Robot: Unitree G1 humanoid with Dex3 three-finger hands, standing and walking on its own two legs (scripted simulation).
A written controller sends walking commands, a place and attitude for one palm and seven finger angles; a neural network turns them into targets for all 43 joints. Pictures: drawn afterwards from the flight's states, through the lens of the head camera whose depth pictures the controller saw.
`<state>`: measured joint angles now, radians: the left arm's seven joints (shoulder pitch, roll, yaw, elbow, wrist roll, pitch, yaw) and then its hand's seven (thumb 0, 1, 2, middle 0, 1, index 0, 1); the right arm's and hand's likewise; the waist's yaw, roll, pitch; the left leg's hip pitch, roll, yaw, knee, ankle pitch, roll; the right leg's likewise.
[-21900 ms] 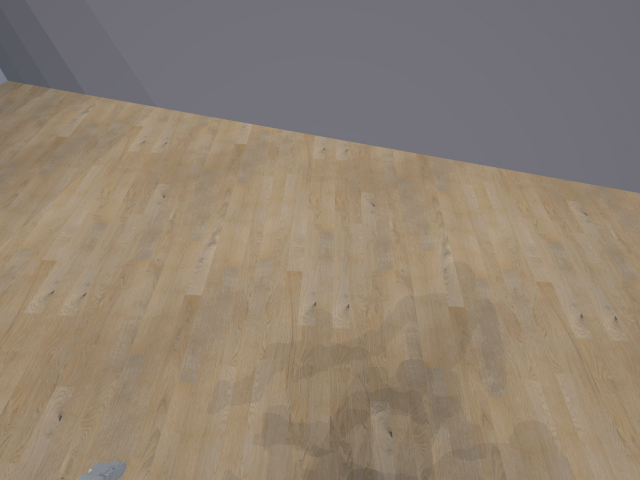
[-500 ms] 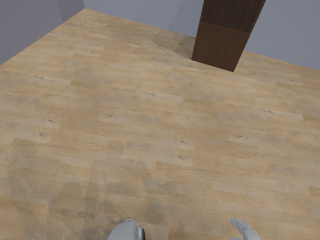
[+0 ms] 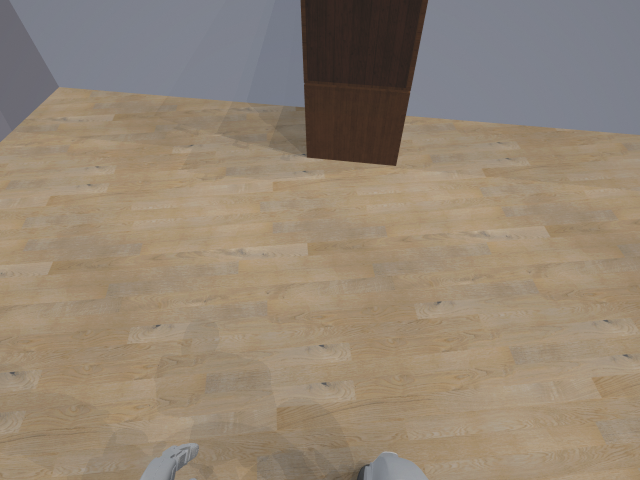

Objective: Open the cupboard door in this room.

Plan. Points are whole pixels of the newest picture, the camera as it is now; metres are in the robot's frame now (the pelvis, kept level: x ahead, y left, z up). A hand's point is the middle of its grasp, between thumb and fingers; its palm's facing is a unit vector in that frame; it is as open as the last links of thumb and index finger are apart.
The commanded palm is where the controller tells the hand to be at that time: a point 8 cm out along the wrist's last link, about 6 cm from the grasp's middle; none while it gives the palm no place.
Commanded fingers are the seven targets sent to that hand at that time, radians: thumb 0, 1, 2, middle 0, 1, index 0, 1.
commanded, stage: turn or walk to find it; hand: left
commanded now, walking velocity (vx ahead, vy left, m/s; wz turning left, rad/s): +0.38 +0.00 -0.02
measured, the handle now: out of the picture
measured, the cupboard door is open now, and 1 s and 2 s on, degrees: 0 0 0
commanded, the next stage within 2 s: stand and wait in 0.72 s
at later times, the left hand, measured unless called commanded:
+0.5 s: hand out of the picture +0.15 +0.16 -0.17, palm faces +0.14 -0.97 -0.18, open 7.3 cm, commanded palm none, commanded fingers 0.00 0.90 0.90 -0.20 -0.30 -0.20 -0.30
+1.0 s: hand (223, 264) +0.52 +0.18 -0.16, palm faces -0.01 -0.97 -0.24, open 7.3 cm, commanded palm none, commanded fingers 0.00 0.90 0.90 -0.20 -0.30 -0.20 -0.30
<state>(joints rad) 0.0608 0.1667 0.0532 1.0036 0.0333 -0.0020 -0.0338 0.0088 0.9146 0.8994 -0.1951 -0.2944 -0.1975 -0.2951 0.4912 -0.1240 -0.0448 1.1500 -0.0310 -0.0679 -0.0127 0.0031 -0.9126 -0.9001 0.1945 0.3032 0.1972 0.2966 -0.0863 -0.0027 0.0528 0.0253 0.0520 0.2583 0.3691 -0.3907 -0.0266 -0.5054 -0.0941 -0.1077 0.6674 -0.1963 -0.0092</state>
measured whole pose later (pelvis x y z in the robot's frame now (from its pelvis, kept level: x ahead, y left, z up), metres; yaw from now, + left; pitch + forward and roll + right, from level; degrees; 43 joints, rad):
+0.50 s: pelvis +0.22 -0.01 +0.00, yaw +3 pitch +0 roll -2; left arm 0.38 0.17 0.04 1.15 0.03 -0.07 0.00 0.00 0.92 0.90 -0.20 -0.29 -0.20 -0.30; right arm 0.08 -0.20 -0.05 0.98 -0.03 -0.02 0.04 0.00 -0.91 -0.90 0.19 0.30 0.19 0.30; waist 0.05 0.02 0.05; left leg -0.50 0.12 0.12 0.68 -0.19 -0.02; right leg 0.02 0.00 -0.20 0.35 -0.36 -0.01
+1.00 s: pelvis +0.42 -0.01 +0.00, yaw +1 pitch -1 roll +2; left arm 0.11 0.19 0.04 1.03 0.03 -0.03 0.00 0.01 0.92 0.90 -0.20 -0.29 -0.20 -0.30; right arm 0.41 -0.13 -0.04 1.15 -0.02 -0.04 -0.02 0.00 -0.92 -0.90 0.19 0.30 0.20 0.30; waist -0.05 -0.01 0.07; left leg -0.06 0.05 0.20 0.48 -0.38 -0.03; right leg -0.41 -0.09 -0.11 0.59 -0.12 0.02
